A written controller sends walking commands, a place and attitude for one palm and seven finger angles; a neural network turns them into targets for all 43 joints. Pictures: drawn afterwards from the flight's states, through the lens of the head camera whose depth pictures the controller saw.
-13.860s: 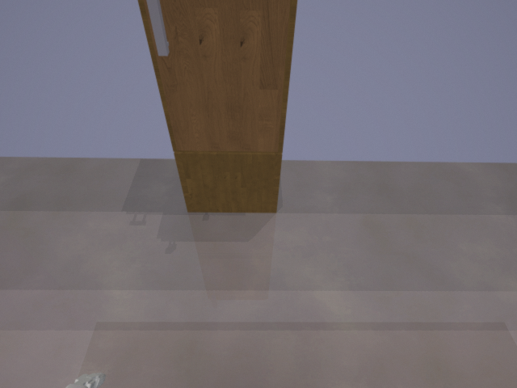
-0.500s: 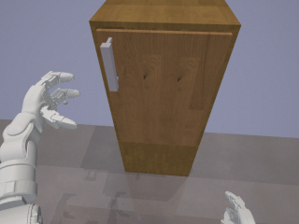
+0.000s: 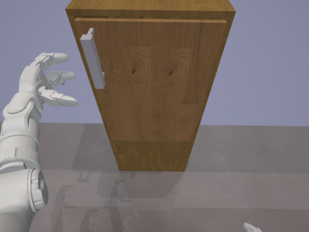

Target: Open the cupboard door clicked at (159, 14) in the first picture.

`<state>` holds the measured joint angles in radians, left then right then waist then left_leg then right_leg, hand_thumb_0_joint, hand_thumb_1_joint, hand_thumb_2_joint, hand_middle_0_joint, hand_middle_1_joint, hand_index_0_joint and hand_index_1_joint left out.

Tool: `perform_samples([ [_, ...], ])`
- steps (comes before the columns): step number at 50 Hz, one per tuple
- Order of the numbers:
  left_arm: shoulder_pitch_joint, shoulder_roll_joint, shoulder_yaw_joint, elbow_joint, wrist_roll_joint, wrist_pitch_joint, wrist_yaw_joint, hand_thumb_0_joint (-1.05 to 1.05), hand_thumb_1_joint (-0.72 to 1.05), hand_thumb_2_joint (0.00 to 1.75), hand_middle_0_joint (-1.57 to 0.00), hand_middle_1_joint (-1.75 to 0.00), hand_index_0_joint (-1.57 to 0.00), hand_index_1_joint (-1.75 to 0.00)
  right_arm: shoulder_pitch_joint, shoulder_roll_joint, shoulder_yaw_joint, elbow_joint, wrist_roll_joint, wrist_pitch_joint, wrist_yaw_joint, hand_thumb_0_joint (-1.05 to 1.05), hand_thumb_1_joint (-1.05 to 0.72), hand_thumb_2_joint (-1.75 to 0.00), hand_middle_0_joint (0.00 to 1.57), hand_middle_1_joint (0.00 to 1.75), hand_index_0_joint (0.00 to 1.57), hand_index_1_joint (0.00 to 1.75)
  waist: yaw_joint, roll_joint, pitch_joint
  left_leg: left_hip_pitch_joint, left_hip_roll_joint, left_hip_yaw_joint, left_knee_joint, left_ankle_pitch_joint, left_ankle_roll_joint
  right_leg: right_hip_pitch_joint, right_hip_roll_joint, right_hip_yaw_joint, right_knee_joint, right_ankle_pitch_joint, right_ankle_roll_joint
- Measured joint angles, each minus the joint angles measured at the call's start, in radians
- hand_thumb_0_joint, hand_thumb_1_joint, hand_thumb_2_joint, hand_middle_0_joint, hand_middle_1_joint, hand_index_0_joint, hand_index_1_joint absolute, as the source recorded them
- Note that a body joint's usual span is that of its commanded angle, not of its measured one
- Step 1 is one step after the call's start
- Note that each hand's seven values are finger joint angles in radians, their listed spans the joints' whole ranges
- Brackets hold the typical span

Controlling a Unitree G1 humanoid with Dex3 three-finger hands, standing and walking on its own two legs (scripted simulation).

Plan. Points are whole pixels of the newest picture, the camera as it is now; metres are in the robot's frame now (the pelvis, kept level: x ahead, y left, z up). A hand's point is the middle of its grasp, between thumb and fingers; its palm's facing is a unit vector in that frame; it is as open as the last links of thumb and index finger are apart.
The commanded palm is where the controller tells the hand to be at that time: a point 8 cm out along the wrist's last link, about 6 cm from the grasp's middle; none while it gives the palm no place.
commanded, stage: move the hooked fingers beside the handle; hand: left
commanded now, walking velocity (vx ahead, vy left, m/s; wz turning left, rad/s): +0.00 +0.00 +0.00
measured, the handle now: (96, 59) +0.56 +0.17 +0.15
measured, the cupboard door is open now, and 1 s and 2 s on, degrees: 0 0 0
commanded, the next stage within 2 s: none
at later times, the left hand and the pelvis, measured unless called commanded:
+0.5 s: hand (68, 67) +0.50 +0.23 +0.17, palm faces +0.00 -1.00 -0.01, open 14.0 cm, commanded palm +0.49 +0.29 +0.16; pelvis +0.01 +0.00 -0.01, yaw -1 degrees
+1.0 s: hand (71, 66) +0.52 +0.23 +0.16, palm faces +0.00 -1.00 +0.00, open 14.0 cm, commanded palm +0.49 +0.28 +0.16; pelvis +0.03 +0.01 -0.01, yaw -2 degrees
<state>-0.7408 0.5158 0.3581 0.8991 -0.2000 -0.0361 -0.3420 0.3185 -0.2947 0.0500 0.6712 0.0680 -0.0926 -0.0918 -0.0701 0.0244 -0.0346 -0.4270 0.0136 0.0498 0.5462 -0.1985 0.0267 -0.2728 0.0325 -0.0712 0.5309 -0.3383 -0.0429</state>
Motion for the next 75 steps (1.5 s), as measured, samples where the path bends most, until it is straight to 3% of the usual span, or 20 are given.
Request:
perform_samples([
  [12, -0.089, 0.068, 0.029, 0.156, 0.006, -0.071, -0.062, -0.01, -0.50, 0.30, -0.30, -1.20, -0.30, -1.20, 0.069, -0.019, -0.024, 0.024, 0.001, 0.047, 0.008, 0.01, -0.91, -0.90, 0.21, 0.30, 0.20, 0.30, -0.017, 0.003, -0.018, -0.054, 0.012, 0.005, 0.041, -0.032, -0.007, -0.053, 0.010, 0.007, 0.032, -0.025, -0.007],
  [20, -0.176, 0.124, 0.070, 0.259, 0.045, -0.085, -0.060, -0.01, -0.50, 0.30, -0.30, -1.20, -0.30, -1.20, 0.062, -0.018, -0.025, 0.011, -0.006, 0.065, 0.015, 0.01, -0.91, -0.90, 0.21, 0.30, 0.20, 0.30, -0.049, -0.009, -0.023, -0.111, 0.020, 0.003, 0.069, -0.044, -0.010, -0.107, 0.017, 0.006, 0.054, -0.033, -0.009],
  [25, -0.226, 0.146, 0.047, 0.292, 0.056, -0.112, -0.059, -0.01, -0.50, 0.30, -0.30, -1.20, -0.30, -1.20, 0.069, -0.023, -0.030, 0.010, -0.010, 0.073, 0.019, 0.01, -0.91, -0.90, 0.21, 0.30, 0.20, 0.30, -0.058, -0.002, -0.022, -0.146, 0.021, -0.002, 0.090, -0.054, -0.007, -0.134, 0.018, 0.003, 0.063, -0.038, -0.006],
  [29, -0.284, 0.162, 0.050, 0.343, 0.057, -0.101, -0.067, -0.01, -0.50, 0.30, -0.30, -1.20, -0.30, -1.20, 0.073, -0.021, -0.025, 0.015, -0.014, 0.084, 0.019, 0.01, -0.91, -0.90, 0.21, 0.30, 0.20, 0.30, -0.070, -0.005, -0.023, -0.169, 0.019, -0.002, 0.100, -0.058, -0.003, -0.156, 0.016, 0.002, 0.069, -0.041, -0.002],
  [36, -0.305, 0.165, 0.059, 0.354, 0.081, -0.115, -0.043, -0.01, -0.50, 0.30, -0.30, -1.20, -0.30, -1.20, 0.102, -0.017, -0.028, 0.005, -0.029, 0.101, 0.029, 0.01, -0.91, -0.90, 0.21, 0.30, 0.20, 0.30, -0.084, 0.000, -0.036, -0.200, 0.019, 0.008, 0.115, -0.072, 0.003, -0.187, 0.014, 0.013, 0.077, -0.047, 0.005],
  [44, -0.206, 0.127, 0.102, 0.266, 0.081, -0.124, -0.034, -0.01, -0.50, 0.30, -0.30, -1.20, -0.31, -1.20, 0.134, -0.003, -0.030, -0.012, -0.033, 0.133, 0.044, 0.01, -0.91, -0.90, 0.21, 0.30, 0.20, 0.30, -0.076, 0.000, -0.058, -0.182, 0.023, 0.028, 0.115, -0.090, 0.008, -0.174, 0.014, 0.035, 0.072, -0.053, 0.011],
  [52, -0.171, 0.094, 0.063, 0.215, 0.063, -0.105, -0.021, -0.01, -0.50, 0.30, -0.30, -1.20, -0.30, -1.20, 0.109, 0.007, -0.032, -0.016, -0.026, 0.140, 0.047, 0.01, -0.91, -0.90, 0.21, 0.30, 0.20, 0.30, -0.055, 0.005, -0.058, -0.165, 0.018, 0.016, 0.123, -0.092, 0.008, -0.148, 0.013, 0.022, 0.071, -0.056, 0.011],
  [60, -0.241, 0.061, -0.001, 0.273, 0.059, -0.096, 0.005, -0.01, -0.50, 0.30, -0.30, -1.20, -0.30, -1.20, 0.057, -0.002, -0.025, -0.014, -0.024, 0.118, 0.038, 0.01, -0.91, -0.90, 0.21, 0.30, 0.20, 0.30, -0.048, 0.010, -0.045, -0.174, 0.010, -0.007, 0.132, -0.078, 0.007, -0.152, 0.007, -0.003, 0.091, -0.057, 0.008],
  [68, -0.335, 0.104, 0.027, 0.378, 0.101, -0.121, 0.038, -0.01, -0.50, 0.30, -0.30, -1.20, -0.34, -1.23, 0.045, -0.011, -0.011, -0.016, -0.031, 0.088, 0.031, 0.01, -0.91, -0.90, 0.21, 0.30, 0.20, 0.30, -0.084, 0.003, -0.023, -0.228, 0.017, -0.017, 0.146, -0.060, -0.001, -0.212, 0.013, -0.012, 0.121, -0.052, -0.002],
  [75, -0.343, 0.181, 0.068, 0.409, 0.113, -0.146, 0.012, -0.01, -0.50, 0.30, -0.33, -1.22, -0.35, -1.23, 0.102, -0.018, -0.011, 0.009, -0.025, 0.097, 0.028, 0.01, -0.91, -0.90, 0.21, 0.30, 0.20, 0.30, -0.107, 0.000, -0.029, -0.243, 0.033, -0.016, 0.154, -0.066, -0.009, -0.226, 0.029, -0.008, 0.120, -0.050, -0.010],
])
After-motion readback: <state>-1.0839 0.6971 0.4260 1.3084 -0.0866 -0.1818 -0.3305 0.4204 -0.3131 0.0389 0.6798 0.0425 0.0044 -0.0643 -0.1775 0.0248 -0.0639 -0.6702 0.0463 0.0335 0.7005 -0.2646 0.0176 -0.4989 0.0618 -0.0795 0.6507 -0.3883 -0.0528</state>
